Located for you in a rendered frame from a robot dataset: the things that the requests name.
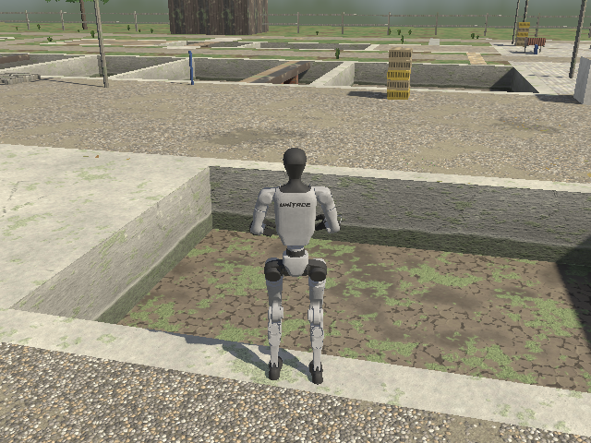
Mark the left robot hand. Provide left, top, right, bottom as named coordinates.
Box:
left=263, top=220, right=277, bottom=237

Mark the right robot upper arm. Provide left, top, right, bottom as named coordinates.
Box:
left=314, top=186, right=340, bottom=233

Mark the right robot foot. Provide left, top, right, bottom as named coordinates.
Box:
left=309, top=360, right=323, bottom=385

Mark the right robot hand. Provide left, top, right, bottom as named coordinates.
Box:
left=315, top=214, right=326, bottom=231

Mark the left robot upper arm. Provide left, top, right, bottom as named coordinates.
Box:
left=250, top=187, right=276, bottom=235

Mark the right robot thigh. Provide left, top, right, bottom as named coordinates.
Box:
left=308, top=258, right=327, bottom=325

